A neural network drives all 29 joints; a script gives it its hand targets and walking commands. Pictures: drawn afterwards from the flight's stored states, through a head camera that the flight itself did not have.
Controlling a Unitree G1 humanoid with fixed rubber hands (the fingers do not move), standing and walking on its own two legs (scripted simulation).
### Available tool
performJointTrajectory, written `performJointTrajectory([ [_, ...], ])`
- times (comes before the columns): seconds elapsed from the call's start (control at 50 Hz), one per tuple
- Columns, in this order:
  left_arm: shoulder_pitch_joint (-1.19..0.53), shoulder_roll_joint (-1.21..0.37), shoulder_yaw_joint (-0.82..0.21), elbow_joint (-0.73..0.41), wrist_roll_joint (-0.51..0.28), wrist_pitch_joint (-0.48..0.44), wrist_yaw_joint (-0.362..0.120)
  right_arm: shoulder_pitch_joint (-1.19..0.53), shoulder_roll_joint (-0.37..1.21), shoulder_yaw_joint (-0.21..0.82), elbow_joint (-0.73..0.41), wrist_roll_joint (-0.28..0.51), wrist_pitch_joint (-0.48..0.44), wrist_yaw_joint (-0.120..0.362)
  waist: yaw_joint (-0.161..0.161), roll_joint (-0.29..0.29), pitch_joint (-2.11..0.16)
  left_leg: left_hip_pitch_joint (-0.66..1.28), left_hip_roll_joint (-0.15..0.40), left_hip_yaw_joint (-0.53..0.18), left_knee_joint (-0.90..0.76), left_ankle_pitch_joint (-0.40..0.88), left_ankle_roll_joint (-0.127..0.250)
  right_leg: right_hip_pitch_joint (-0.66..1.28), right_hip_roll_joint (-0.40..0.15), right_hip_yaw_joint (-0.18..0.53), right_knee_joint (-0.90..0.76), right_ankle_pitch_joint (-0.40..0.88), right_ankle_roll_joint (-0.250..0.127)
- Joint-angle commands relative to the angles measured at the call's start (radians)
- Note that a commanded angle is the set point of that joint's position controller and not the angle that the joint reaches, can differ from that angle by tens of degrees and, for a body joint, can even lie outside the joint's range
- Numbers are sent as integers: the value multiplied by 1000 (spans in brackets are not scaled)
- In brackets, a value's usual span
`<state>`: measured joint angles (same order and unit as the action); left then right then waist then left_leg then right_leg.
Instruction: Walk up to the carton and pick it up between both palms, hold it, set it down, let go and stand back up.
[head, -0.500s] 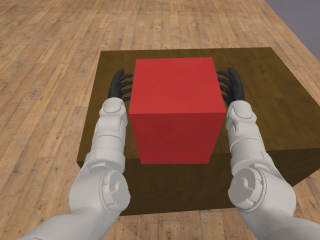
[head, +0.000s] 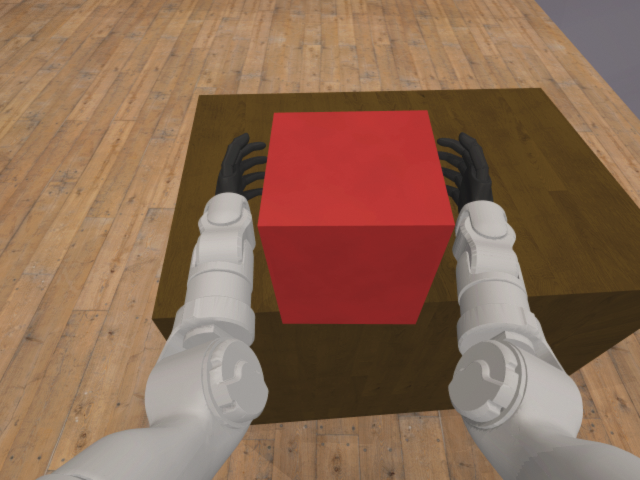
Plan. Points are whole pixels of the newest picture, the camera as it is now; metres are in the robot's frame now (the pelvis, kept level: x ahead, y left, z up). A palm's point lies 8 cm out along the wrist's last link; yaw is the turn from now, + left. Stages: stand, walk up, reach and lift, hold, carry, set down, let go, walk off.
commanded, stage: set down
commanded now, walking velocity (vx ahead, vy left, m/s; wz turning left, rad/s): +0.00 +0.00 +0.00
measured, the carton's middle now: (349, 225) +0.45 +0.00 +0.04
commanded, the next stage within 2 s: none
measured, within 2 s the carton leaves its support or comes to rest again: rests again in 0.10 s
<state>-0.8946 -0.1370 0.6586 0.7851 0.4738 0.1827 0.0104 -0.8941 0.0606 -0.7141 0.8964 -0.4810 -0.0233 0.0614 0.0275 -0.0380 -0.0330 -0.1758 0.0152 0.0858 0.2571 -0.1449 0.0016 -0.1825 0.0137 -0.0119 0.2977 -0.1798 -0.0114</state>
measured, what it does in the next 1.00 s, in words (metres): stands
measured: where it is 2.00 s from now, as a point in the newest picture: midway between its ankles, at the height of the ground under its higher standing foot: outside the picture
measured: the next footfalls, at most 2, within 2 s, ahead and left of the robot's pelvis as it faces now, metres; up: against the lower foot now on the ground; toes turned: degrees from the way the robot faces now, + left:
none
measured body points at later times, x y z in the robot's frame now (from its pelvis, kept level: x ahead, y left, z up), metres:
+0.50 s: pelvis +0.01 +0.00 +0.00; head +0.04 +0.01 +0.45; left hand +0.44 +0.15 +0.11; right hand +0.45 -0.16 +0.12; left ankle -0.01 +0.12 -0.75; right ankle -0.02 -0.10 -0.75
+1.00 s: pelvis +0.01 +0.00 +0.00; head +0.05 +0.01 +0.45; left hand +0.44 +0.15 +0.10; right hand +0.44 -0.16 +0.12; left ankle -0.01 +0.12 -0.75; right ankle -0.02 -0.10 -0.75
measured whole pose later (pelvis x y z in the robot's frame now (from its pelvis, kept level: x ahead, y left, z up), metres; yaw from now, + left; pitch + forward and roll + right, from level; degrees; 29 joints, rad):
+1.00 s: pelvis +0.01 +0.00 +0.00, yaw -1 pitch +5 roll +1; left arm -0.87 -0.17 0.70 0.73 0.53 0.10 -0.01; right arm -0.85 0.10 -0.67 0.77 -0.50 -0.02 0.09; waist 0.02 -0.04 0.00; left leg -0.18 0.02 0.11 0.26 -0.16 0.00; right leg -0.20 0.02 0.01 0.31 -0.19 -0.01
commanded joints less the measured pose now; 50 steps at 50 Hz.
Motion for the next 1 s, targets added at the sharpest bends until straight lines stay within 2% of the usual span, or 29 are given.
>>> performJointTrajectory([
  [0.0, -448, -291, -180, -7, 4, -31, -52, -438, 394, 221, 30, -14, -25, 142, 16, 0, -350, 249, 8, 46, 50, 335, 8, 32, -8, -94, -6, 305, 98],
  [0.2, -379, -293, -160, -20, 31, -28, -54, -389, 388, 223, 7, -27, -17, 148, 29, -2, -318, 254, 9, 48, 54, 357, 15, 24, -5, -93, -5, 301, 100],
  [0.36, -332, -304, -155, -21, 43, -37, -57, -356, 403, 242, -15, -30, -18, 147, 40, -3, -323, 251, 6, 48, 77, 416, 19, 26, -4, -89, 11, 351, 101],
  [0.52, -298, -294, -133, -6, 54, -49, -71, -322, 417, 263, -36, -38, -9, 139, 47, -18, -291, 182, -5, 54, 62, 373, 35, 78, -14, -76, 31, 407, 112],
  [0.82, -273, -254, -93, -7, 70, -67, -73, -270, 384, 233, -50, -58, 11, 131, 39, -20, -272, 191, -7, 58, 48, 352, 40, 48, -11, -72, 13, 343, 111],
  [0.92, -247, -185, -75, -14, 65, -70, -58, -243, 309, 223, -52, -42, 19, 120, 39, -16, -264, 194, -7, 59, 53, 363, 40, 36, -8, -67, 10, 333, 108],
  [0.98, -235, -109, -73, -22, 51, -82, -30, -230, 222, 216, -44, -10, 18, 102, 40, -1, -277, 206, -5, 56, 66, 396, 32, 19, -1, -64, 10, 330, 100],
])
